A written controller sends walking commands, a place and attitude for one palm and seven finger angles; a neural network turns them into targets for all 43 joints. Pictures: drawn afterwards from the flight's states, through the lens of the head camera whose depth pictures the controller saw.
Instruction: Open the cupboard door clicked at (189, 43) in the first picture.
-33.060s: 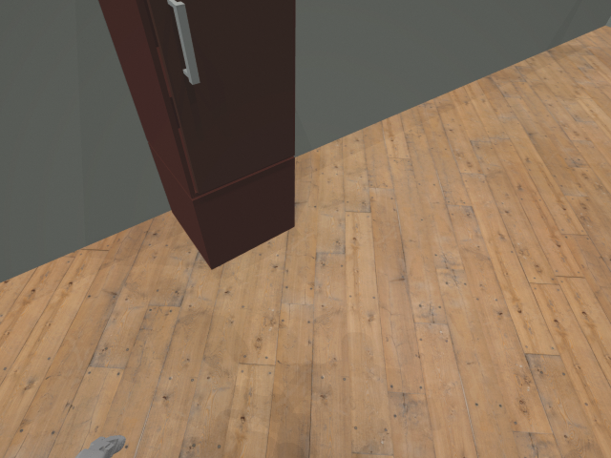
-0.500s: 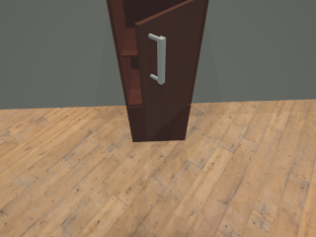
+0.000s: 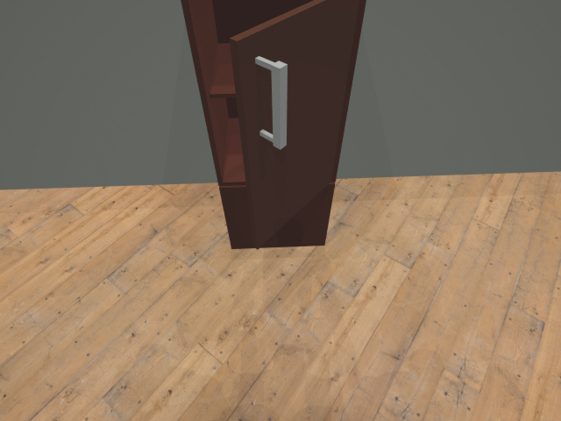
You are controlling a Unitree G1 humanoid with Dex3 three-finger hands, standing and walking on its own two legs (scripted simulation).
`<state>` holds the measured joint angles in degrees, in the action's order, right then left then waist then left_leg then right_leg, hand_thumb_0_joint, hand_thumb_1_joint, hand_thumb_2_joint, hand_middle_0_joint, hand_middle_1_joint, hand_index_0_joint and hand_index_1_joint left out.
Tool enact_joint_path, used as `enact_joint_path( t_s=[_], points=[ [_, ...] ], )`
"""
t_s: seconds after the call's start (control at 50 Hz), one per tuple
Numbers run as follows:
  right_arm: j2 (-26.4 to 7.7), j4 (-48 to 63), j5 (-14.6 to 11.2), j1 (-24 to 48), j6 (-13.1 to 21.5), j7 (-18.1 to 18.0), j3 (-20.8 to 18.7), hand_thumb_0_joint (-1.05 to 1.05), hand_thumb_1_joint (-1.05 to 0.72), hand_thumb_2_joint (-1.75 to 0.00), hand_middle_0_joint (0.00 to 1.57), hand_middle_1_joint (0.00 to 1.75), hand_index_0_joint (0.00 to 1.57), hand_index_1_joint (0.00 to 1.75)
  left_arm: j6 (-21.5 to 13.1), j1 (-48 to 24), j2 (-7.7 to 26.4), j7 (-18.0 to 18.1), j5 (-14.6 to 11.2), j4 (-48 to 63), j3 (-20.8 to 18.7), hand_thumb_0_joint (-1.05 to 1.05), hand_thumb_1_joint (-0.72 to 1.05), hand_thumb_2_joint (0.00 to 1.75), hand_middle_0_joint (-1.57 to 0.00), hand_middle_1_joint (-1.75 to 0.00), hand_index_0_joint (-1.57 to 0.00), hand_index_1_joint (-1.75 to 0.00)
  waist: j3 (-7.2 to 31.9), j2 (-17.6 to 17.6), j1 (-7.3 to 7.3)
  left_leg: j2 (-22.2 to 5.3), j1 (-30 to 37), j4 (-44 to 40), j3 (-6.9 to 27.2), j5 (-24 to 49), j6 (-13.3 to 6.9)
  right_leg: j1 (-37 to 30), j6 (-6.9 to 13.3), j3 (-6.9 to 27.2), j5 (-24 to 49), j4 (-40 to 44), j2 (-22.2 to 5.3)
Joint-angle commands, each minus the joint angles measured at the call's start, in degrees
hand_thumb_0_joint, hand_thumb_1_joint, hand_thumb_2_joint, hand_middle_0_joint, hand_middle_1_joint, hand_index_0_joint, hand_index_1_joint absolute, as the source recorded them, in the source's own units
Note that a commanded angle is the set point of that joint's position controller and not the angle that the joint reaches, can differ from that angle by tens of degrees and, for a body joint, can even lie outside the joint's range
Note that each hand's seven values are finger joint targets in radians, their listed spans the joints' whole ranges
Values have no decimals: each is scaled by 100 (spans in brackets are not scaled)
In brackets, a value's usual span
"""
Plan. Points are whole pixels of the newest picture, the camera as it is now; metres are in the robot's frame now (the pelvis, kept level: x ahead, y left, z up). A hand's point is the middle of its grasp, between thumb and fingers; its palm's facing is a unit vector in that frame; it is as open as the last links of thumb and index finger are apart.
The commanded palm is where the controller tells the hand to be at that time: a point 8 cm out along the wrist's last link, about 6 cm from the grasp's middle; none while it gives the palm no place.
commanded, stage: walk to a spot facing it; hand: left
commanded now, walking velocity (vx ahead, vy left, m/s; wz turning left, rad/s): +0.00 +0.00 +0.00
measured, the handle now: (271, 105) +0.63 +0.05 +0.12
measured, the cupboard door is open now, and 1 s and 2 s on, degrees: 47 47 47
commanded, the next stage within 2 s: none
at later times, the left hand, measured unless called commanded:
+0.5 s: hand out of the picture +0.07 +0.19 -0.18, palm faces -0.11 -0.97 -0.24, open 7.4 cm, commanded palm none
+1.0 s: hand out of the picture +0.15 +0.16 -0.19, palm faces -0.39 -0.89 -0.23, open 7.4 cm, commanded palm none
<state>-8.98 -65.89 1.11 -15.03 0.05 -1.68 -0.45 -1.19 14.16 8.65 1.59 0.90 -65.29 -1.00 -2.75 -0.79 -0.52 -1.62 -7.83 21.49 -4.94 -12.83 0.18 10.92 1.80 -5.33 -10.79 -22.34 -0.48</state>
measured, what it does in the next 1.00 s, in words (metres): lifts its left foot, turning right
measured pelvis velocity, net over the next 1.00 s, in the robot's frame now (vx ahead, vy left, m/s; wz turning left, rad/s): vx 0.02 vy -0.01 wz -0.50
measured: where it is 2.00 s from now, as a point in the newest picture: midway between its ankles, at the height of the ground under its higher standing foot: outside the picture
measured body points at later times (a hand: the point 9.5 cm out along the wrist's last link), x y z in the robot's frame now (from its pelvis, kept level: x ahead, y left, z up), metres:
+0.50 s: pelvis +0.00 +0.00 -0.01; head +0.04 -0.02 +0.43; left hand +0.08 +0.24 -0.16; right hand -0.01 -0.25 -0.17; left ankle -0.01 +0.12 -0.75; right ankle -0.01 -0.09 -0.72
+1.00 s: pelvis +0.02 -0.01 -0.01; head +0.08 -0.02 +0.43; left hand +0.17 +0.20 -0.17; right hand +0.05 -0.30 -0.13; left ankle +0.08 +0.11 -0.74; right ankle -0.01 -0.12 -0.75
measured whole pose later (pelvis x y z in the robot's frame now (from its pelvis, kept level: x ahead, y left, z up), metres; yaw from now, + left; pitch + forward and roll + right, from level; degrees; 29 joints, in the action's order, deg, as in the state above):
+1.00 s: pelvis +0.02 -0.01 -0.01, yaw -28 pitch +2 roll +0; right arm -11.3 -50.0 -0.3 -1.8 -1.0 -1.9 -2.6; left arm 2.4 13.4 12.5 0.6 1.7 -54.0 -4.8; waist -5.7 2.5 2.5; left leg -1.0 -17.8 33.1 1.0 -19.2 2.7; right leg 18.4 0.9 11.4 -13.2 -30.2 6.2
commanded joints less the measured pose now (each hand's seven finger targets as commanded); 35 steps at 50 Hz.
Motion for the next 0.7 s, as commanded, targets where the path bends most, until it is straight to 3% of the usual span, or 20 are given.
enact_joint_path(
  t_s=[0.0, 0.06, 0.1, 0.14, 0.22, 0.3, 0.36, 0.38, 0.4, 0.42, 0.44, 0.46, 0.5, 0.54, 0.56, 0.58, 0.6, 0.62, 0.64, 0.68],
  points=[
    [-661, 148, 8, -319, 62, -16, -86, 0, -90, -90, 20, 30, 20, 30, -73, 238, 785, 36, -32, 148, -146, 0, 90, 90, -20, -30, -20, -30, 42, 38, -3, -499, -127, -422, 510, 540, -160, -153, 99, 704, 480, 468, -647],
    [-698, 151, 4, -255, 66, -19, -81, 0, -90, -90, 20, 30, 20, 30, -76, 185, 832, 33, -37, 149, -146, 0, 90, 90, -20, -30, -20, -30, 30, 27, 4, -521, -109, -429, 503, 639, -148, -186, 97, 668, 648, 460, -659],
    [-475, 121, 10, -364, 2, -46, -60, 0, -90, -90, 20, 30, 20, 30, -4, 250, 623, 43, -33, 138, -134, 0, 90, 90, -20, -30, -20, -30, -47, 98, -26, -558, -49, -289, 355, 586, -94, 6, 78, 775, 828, 379, -650],
    [-528, 170, 8, -361, -52, -66, -120, 0, -90, -90, 20, 30, 20, 30, 67, 207, 749, 32, -20, 202, -213, 0, 90, 90, -20, -30, -20, -30, -66, 27, -23, -580, -61, -57, 223, 467, -84, 165, 116, 891, 947, 254, -676],
    [-683, 451, -3, -220, -143, -84, -253, 0, -90, -90, 20, 30, 20, 30, 176, 61, 953, -18, 16, 444, -382, 0, 90, 90, -20, -30, -20, -30, -22, 286, -35, -577, -153, 345, -49, -64, -44, 504, 227, 1254, 833, 150, -721],
    [-775, 681, 6, -175, -138, -100, -350, 0, -90, -90, 20, 30, 20, 30, 236, -139, 990, -69, 37, 709, -473, 0, 90, 90, -20, -30, -20, -30, 122, 234, -81, -723, -30, 415, 4, -227, -109, 850, 247, 1415, 777, -105, -576],
    [-1049, 831, 30, -105, -94, -123, -440, 0, -90, -90, 20, 30, 20, 30, 264, -223, 853, -127, 48, 927, -493, 0, 90, 90, -20, -30, -20, -30, 235, -496, -62, -1396, 202, -57, 495, -83, -380, 1269, 63, 986, 673, -1075, -100],
    [-1185, 893, 49, -72, -78, -134, -486, 0, -90, -90, 20, 30, 20, 30, 284, -242, 763, -155, 47, 986, -493, 0, 90, 90, -20, -30, -20, -30, 234, -900, -44, -1847, 158, -343, 770, 144, -618, 1387, -10, 691, 1, -1862, 69],
    [-1232, 932, 74, -42, -53, -137, -505, 0, -90, -90, 20, 30, 20, 30, 323, -331, 732, -179, 63, 1061, -503, 0, 90, 90, -20, -30, -20, -30, 163, -1182, -55, -2269, 129, -574, 914, 629, -903, 1601, -97, 464, -1267, -2827, 93],
    [-1194, 976, 85, -34, -37, -136, -479, 0, -90, -90, 20, 30, 20, 30, 345, -368, 692, -184, 62, 1134, -523, 0, 90, 90, -20, -30, -20, -30, 122, -1124, -31, -2419, 244, -583, 940, 1053, -1080, 1837, -127, 517, -1776, -3351, -12],
    [-1191, 1049, 101, 51, -30, -137, -476, 0, -90, -90, 20, 30, 20, 30, 371, -409, 730, -200, 63, 1196, -541, 0, 90, 90, -20, -30, -20, -30, 0, -988, -9, -2471, 89, -546, 787, 1186, -1106, 1896, -147, 620, -1851, -3518, -128],
    [-1189, 1123, 124, 209, -11, -134, -478, 0, -90, -90, 20, 30, 20, 30, 351, -428, 672, -224, 57, 1244, -542, 0, 90, 90, -20, -30, -20, -30, -54, -775, 74, -2364, 59, -313, 491, 1562, -1010, 1772, -133, 641, -1819, -3210, -233],
    [-1297, 1208, 150, 413, -35, -110, -497, 0, -90, -90, 20, 30, 20, 30, 314, -206, 608, -254, 46, 1233, -514, 0, 90, 90, -20, -30, -20, -30, 26, -734, 172, -2104, 7, 186, -17, 1844, -694, 1159, -141, 316, -1613, -2370, -209],
    [-1342, 1279, 88, 541, -83, -79, -525, 0, -90, -90, 20, 30, 20, 30, 276, 288, 726, -254, 54, 1127, -569, 0, 90, 90, -20, -30, -20, -30, 146, -309, 408, -1699, -294, 1094, -450, 1369, -314, 372, -133, 145, -412, -1113, -48],
    [-1182, 1389, 13, 572, -117, -55, -513, 0, -90, -90, 20, 30, 20, 30, 213, 579, 1112, -209, 88, 1054, -644, 0, 90, 90, -20, -30, -20, -30, 184, 824, 558, -1121, -883, 2211, -709, 402, 1, -163, 82, 1045, 905, -87, -461],
    [-765, 1686, -52, 753, -130, -7, -437, 0, -90, -90, 20, 30, 20, 30, 155, 759, 1802, -103, 119, 1062, -777, 0, 90, 90, -20, -30, -20, -30, 211, 2388, 646, -165, -2288, 3789, -678, -2302, 309, -655, 775, 3511, 2733, 474, -1924],
    [-908, 1703, -50, 826, -216, -4, -428, 0, -90, -90, 20, 30, 20, 30, 160, 874, 1861, -39, 20, 1043, -758, 0, 90, 90, -20, -30, -20, -30, 309, 1868, 651, -192, -2379, 4500, 259, -2549, 266, -560, 1176, 3646, 2459, 508, -2081],
    [-856, 1700, -44, 851, -233, 39, -444, 0, -90, -90, 20, 30, 20, 30, 174, 619, 1727, 1, 5, 1141, -747, 0, 90, 90, -20, -30, -20, -30, 75, 1080, 498, -348, -2530, 4696, 429, -2156, 246, -340, 1270, 3393, 1598, 518, -2005],
    [-819, 1697, -47, 1037, -214, 36, -437, 0, -90, -90, 20, 30, 20, 30, 177, 304, 1574, 33, 43, 1248, -724, 0, 90, 90, -20, -30, -20, -30, 124, 1118, 404, -367, -2642, 4752, 566, -1860, 265, -265, 1207, 3438, 1330, 398, -1641],
    [-827, 1675, -43, 960, -180, 32, -416, 0, -90, -90, 20, 30, 20, 30, 150, 10, 1418, 48, 55, 1364, -657, 0, 90, 90, -20, -30, -20, -30, 445, 843, 243, -338, -2470, 4530, 611, -1445, 328, -448, 1078, 2880, 1989, 135, -1380]
  ],
)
